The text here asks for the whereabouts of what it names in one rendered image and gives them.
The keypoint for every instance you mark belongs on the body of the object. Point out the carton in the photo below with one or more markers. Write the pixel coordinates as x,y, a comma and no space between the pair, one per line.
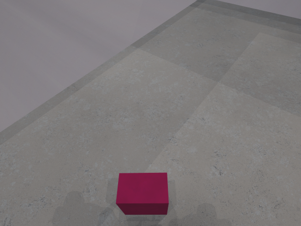
143,193

